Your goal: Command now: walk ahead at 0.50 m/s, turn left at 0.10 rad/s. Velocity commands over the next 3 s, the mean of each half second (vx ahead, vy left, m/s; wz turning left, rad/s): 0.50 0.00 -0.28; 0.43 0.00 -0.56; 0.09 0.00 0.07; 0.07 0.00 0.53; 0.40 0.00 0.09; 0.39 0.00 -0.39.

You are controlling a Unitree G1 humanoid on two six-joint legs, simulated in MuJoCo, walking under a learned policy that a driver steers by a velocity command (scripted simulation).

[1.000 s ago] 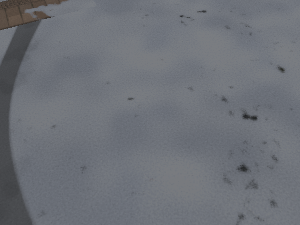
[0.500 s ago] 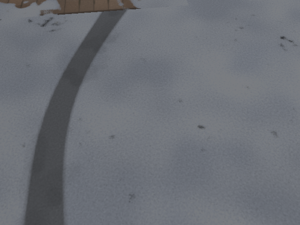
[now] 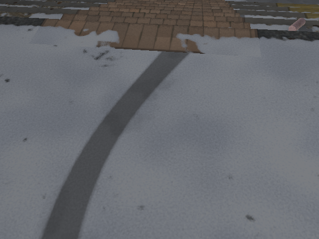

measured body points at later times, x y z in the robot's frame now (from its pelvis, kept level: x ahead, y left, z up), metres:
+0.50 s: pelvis +0.24 +0.03 +0.01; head +0.27 +0.03 +0.45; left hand +0.38 +0.29 -0.12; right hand +0.34 -0.26 -0.09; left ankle +0.28 +0.14 -0.74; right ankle +0.19 -0.10 -0.65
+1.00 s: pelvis +0.44 -0.11 +0.00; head +0.49 -0.15 +0.44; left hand +0.71 +0.06 -0.09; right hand +0.44 -0.43 -0.11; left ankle +0.51 +0.05 -0.65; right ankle +0.46 -0.20 -0.74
